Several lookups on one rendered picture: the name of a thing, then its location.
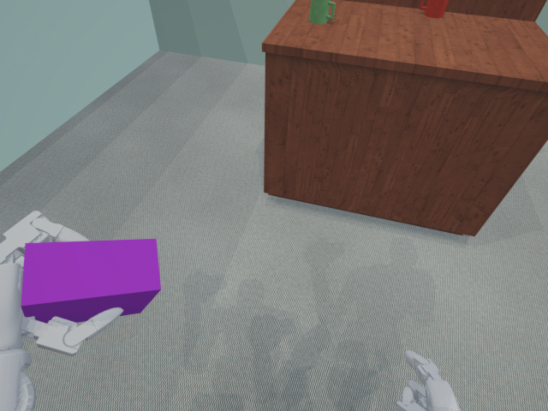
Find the robot right hand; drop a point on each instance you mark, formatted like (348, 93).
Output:
(438, 394)

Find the robot left hand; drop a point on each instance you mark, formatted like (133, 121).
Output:
(59, 335)

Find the robot left forearm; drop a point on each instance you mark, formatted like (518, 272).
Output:
(17, 392)

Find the sponge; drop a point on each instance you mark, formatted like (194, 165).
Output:
(76, 280)

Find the table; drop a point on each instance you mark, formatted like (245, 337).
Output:
(388, 113)

